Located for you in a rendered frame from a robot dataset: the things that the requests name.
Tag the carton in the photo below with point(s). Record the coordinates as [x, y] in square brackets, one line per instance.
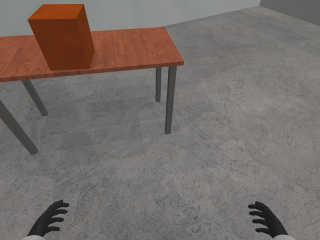
[63, 35]

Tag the robot right hand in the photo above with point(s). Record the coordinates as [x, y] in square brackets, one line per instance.
[275, 227]

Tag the robot left hand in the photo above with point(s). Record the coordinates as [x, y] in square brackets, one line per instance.
[40, 227]

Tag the table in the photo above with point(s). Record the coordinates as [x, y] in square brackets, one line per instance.
[21, 59]

